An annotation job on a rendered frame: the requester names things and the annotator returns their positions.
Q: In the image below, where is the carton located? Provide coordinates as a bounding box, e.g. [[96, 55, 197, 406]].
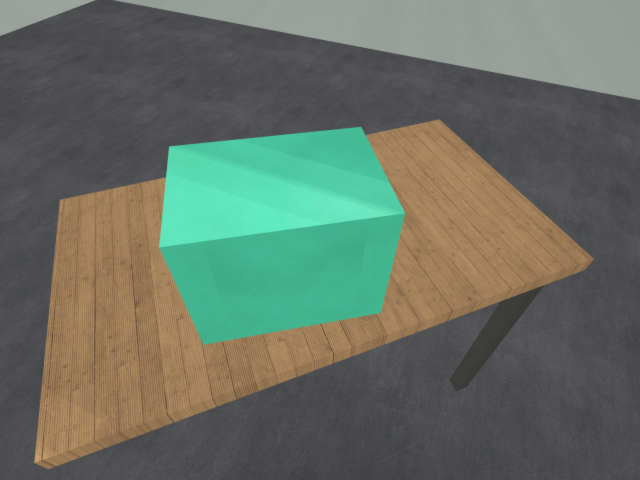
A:
[[159, 127, 405, 345]]

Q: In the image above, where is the table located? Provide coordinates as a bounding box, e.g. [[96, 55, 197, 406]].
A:
[[34, 120, 594, 469]]

